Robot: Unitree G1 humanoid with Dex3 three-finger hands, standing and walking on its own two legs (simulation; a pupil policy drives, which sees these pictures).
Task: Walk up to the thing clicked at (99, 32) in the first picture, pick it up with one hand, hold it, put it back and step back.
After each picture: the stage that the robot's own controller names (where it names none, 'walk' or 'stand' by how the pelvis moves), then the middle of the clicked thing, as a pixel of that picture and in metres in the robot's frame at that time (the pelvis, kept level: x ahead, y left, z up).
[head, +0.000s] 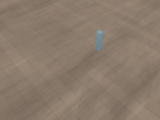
stand; (98, 40) +1.42 -0.19 -0.66
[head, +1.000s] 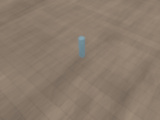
walk; (81, 47) +1.30 +0.09 -0.64
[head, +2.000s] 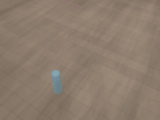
walk; (56, 82) +0.80 +0.22 -0.62
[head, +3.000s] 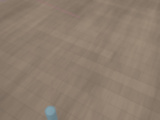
walk; (52, 118) +0.50 +0.21 -0.64
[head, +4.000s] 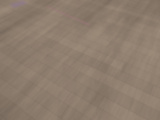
stand; out of the picture +0.40 +0.19 -0.65
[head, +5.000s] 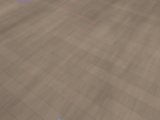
stand; out of the picture +0.42 +0.17 -0.66
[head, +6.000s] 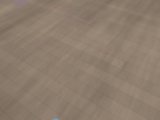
stand; out of the picture +0.43 +0.20 -0.66
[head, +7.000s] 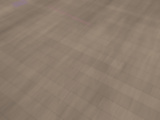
stand; out of the picture +0.42 +0.20 -0.66
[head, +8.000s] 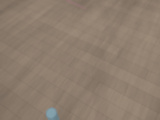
go down; (53, 118) +0.43 +0.21 -0.65
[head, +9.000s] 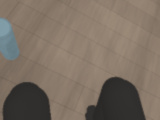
go down; (6, 42) +0.49 +0.26 -0.23
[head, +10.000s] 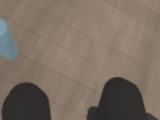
close in; (4, 42) +0.48 +0.26 -0.22
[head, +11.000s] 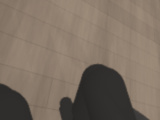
close in; out of the picture +0.47 +0.30 -0.16
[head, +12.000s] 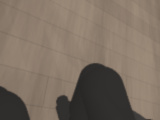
lift; out of the picture +0.45 +0.30 -0.16
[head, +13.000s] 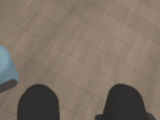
lift; (2, 70) +0.34 +0.26 -0.05
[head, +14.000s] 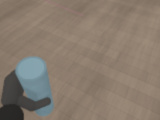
hold; (39, 91) +0.31 +0.15 +0.07
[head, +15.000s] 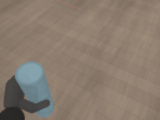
hold; (38, 94) +0.32 +0.16 +0.02
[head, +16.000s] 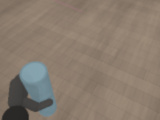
crouch; (42, 93) +0.32 +0.15 +0.02
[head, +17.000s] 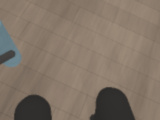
crouch; (1, 45) +0.46 +0.22 -0.06
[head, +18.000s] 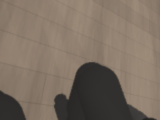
lower; out of the picture +0.45 +0.30 -0.17
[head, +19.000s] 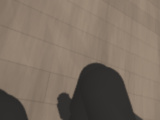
lower; out of the picture +0.46 +0.30 -0.17
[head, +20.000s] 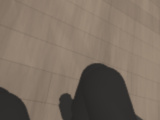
lower; out of the picture +0.45 +0.30 -0.17
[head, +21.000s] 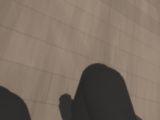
lower; out of the picture +0.44 +0.29 -0.17
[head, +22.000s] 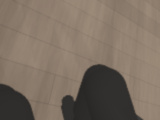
draw back; out of the picture +0.44 +0.27 -0.17
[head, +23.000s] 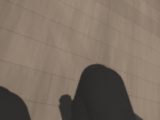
rise; out of the picture +0.44 +0.27 -0.17
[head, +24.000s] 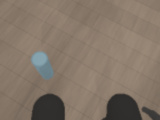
walk; (44, 67) +0.47 +0.20 -0.34
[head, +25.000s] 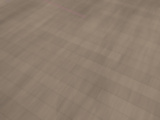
stand; out of the picture +0.39 +0.17 -0.60
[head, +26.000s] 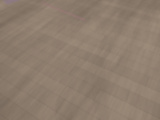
stand; out of the picture +0.40 +0.18 -0.60
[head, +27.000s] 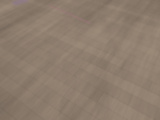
stand; out of the picture +0.41 +0.16 -0.63
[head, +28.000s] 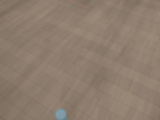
walk; out of the picture +0.43 +0.15 -0.64
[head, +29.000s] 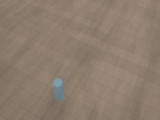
walk; (58, 90) +0.61 +0.16 -0.64
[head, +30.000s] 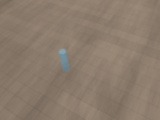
walk; (64, 60) +0.96 +0.25 -0.63
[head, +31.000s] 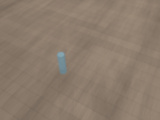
stand; (62, 63) +1.03 +0.21 -0.64
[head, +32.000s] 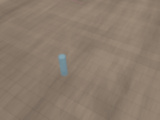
stand; (63, 65) +1.05 +0.22 -0.66
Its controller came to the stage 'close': yes
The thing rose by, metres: 0.67
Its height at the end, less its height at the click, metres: +0.00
